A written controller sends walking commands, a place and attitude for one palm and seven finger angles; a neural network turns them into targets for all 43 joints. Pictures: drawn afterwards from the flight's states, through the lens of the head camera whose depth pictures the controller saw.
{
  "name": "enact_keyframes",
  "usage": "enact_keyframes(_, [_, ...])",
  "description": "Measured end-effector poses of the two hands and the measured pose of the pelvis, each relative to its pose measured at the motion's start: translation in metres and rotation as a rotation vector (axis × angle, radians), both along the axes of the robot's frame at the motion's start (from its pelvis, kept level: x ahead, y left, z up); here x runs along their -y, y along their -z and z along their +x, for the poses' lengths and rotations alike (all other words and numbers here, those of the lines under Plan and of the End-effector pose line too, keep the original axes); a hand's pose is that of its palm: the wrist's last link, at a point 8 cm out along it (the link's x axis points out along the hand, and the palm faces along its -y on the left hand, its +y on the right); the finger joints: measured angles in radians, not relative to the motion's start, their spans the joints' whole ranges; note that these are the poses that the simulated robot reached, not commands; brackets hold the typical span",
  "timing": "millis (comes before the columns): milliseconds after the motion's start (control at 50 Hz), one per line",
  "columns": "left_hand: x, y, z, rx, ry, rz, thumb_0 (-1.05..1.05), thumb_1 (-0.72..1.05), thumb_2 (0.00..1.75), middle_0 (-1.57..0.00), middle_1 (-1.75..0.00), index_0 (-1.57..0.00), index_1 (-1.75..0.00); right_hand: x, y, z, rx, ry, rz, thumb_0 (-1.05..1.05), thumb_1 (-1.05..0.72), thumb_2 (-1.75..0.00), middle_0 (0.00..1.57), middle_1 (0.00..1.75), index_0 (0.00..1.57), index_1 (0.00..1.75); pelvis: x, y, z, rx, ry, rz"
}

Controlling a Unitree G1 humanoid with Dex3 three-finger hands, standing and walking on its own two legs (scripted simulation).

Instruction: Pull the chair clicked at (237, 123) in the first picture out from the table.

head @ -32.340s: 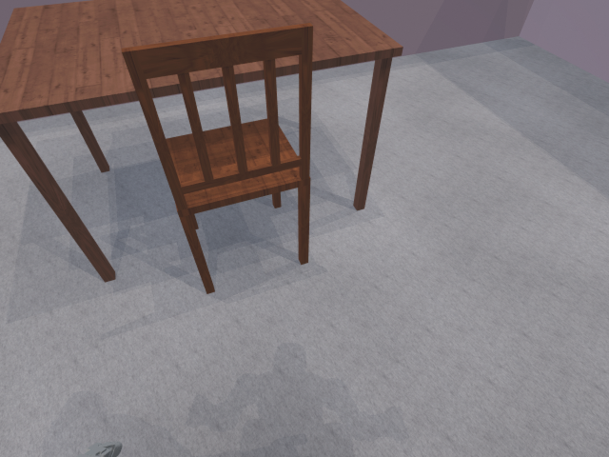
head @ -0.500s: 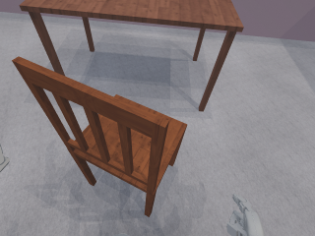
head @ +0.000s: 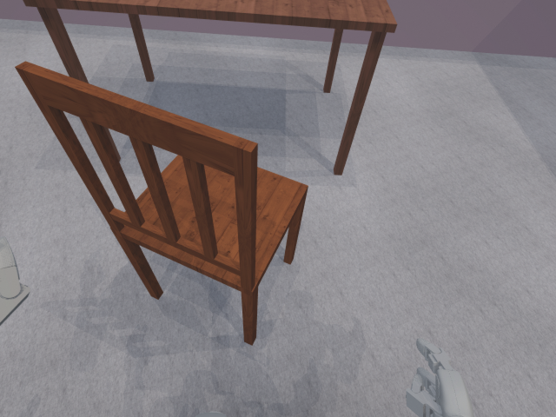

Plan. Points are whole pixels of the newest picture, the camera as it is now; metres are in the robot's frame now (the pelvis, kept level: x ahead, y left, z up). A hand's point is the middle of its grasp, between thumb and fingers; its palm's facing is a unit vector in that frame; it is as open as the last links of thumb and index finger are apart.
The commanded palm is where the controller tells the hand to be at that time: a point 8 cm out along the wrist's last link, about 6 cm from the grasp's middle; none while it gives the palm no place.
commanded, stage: stop stepping back and stand still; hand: left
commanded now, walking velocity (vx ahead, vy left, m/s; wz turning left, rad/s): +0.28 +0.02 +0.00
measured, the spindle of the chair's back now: (159, 195) +0.50 +0.26 -0.06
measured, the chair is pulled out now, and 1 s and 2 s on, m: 0.58 0.58 0.58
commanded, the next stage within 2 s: let the arm hang, fingers relaxed in 0.68 s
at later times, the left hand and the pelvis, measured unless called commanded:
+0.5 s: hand out of the picture +0.10 +0.24 +0.17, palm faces +0.44 -0.75 -0.49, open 7.4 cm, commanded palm +0.04 +0.28 +0.18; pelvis -0.09 -0.03 +0.00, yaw +2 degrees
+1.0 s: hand out of the picture +0.06 +0.17 -0.12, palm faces +0.09 -0.97 -0.24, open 7.4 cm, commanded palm none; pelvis -0.07 -0.02 +0.00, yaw +4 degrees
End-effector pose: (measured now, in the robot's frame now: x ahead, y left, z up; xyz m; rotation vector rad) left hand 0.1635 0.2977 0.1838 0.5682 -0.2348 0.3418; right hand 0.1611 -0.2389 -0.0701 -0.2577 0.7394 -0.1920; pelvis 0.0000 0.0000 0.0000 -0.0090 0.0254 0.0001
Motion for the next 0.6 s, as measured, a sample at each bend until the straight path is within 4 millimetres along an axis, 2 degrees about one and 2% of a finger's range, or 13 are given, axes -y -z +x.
enact_keyframes(80, [0.024,-0.007,-0.032,0.043,0.026,0.016,0.02,0.89,0.89,-0.22,-0.30,-0.22,-0.30,0.000,0.005,-0.023,0.038,-0.043,0.056,0.01,-0.90,-0.90,0.21,0.30,0.20,0.30,0.014,0.005,-0.027,0.022,0.010,-0.019])
enact_keyframes(140, [0.033,-0.009,-0.053,0.038,0.009,0.030,0.02,0.89,0.89,-0.22,-0.30,-0.22,-0.30,0.005,0.009,-0.045,0.032,-0.036,0.087,0.01,-0.90,-0.90,0.21,0.30,0.20,0.30,0.023,0.005,-0.043,0.041,0.007,-0.010])
enact_keyframes(260, [0.025,-0.004,-0.073,0.041,-0.070,-0.038,0.01,0.89,0.89,-0.22,-0.30,-0.22,-0.30,0.025,0.008,-0.092,-0.014,0.011,0.057,0.01,-0.90,-0.90,0.21,0.31,0.20,0.30,0.025,-0.004,-0.060,0.029,0.013,0.042])
enact_keyframes(380, [0.021,0.000,-0.089,0.074,-0.043,-0.037,0.02,0.89,0.89,-0.21,-0.30,-0.22,-0.30,0.040,0.001,-0.125,0.006,0.050,-0.001,0.01,-0.90,-0.90,0.21,0.30,0.20,0.30,0.021,0.001,-0.084,0.044,-0.005,0.031])
enact_keyframes(480, [0.024,-0.006,-0.105,0.043,-0.041,0.020,0.02,0.89,0.89,-0.22,-0.30,-0.22,-0.30,0.038,0.007,-0.139,0.014,0.058,0.042,0.01,-0.90,-0.90,0.20,0.30,0.20,0.30,0.026,0.000,-0.087,0.044,-0.027,0.010])
enact_keyframes(540, [0.027,-0.009,-0.112,0.066,-0.058,0.059,0.02,0.89,0.89,-0.22,-0.30,-0.22,-0.30,0.036,0.022,-0.137,-0.016,0.022,0.058,0.01,-0.90,-0.90,0.21,0.30,0.20,0.30,0.032,0.007,-0.090,0.044,-0.028,0.001])
enact_keyframes(600, [0.026,-0.007,-0.114,0.079,-0.085,0.016,0.02,0.89,0.89,-0.22,-0.30,-0.22,-0.30,0.032,0.027,-0.134,-0.062,0.008,0.076,0.01,-0.90,-0.90,0.21,0.30,0.20,0.30,0.031,0.004,-0.092,0.048,-0.036,-0.005])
